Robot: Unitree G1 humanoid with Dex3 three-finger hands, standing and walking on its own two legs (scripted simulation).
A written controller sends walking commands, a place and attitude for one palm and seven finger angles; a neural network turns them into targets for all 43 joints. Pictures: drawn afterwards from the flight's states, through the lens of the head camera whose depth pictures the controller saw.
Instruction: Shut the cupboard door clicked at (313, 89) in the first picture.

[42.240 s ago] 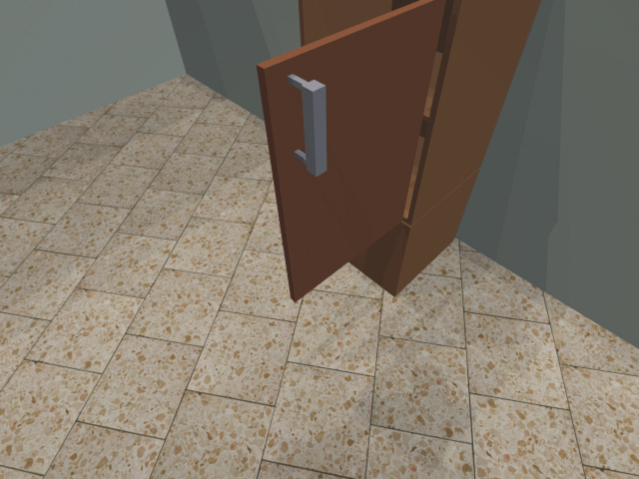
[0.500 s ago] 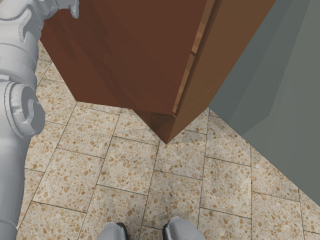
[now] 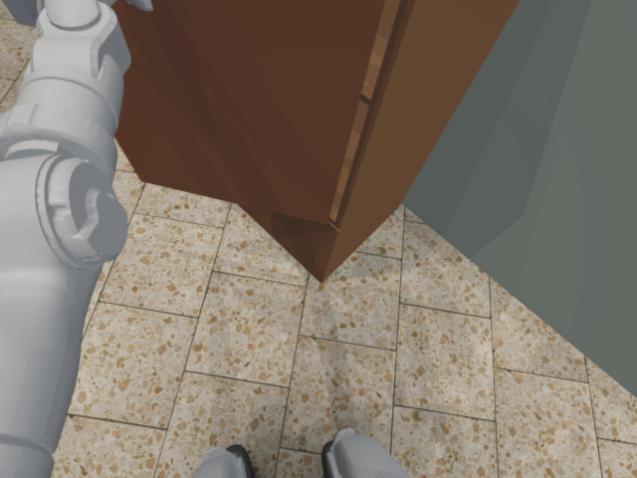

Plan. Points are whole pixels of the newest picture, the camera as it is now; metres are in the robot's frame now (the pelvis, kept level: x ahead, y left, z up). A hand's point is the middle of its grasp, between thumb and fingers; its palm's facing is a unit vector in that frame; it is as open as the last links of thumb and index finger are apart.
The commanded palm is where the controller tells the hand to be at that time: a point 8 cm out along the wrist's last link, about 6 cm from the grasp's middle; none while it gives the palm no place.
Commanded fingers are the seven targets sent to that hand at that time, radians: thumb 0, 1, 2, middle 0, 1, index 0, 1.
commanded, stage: pull the fist back off the door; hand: left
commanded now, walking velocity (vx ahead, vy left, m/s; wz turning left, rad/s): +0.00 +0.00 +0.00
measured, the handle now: out of the picture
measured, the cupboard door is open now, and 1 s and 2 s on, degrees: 32 32 32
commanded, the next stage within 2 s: draw the hand back to the body in 0.58 s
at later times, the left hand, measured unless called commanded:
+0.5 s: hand (147, 30) +0.54 +0.04 +0.19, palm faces +0.07 -1.00 -0.01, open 3.1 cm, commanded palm +0.51 +0.09 +0.20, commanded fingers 0.00 0.90 0.90 -1.30 -1.50 -1.30 -1.50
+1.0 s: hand (85, 107) +0.45 +0.10 +0.19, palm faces +0.10 -0.99 -0.02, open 3.1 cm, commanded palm +0.40 +0.14 +0.20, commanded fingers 0.00 0.90 0.90 -1.30 -1.50 -1.30 -1.50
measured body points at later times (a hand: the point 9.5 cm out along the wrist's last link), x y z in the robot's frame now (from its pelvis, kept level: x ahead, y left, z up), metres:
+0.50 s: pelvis +0.02 -0.01 +0.02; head +0.08 -0.02 +0.47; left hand +0.53 +0.10 +0.19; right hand +0.03 -0.28 -0.11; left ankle +0.02 +0.13 -0.70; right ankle -0.04 -0.12 -0.70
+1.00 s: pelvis +0.00 -0.02 +0.03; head +0.02 -0.05 +0.48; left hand +0.44 +0.15 +0.19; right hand +0.01 -0.28 -0.11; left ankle +0.02 +0.13 -0.70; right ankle -0.04 -0.12 -0.70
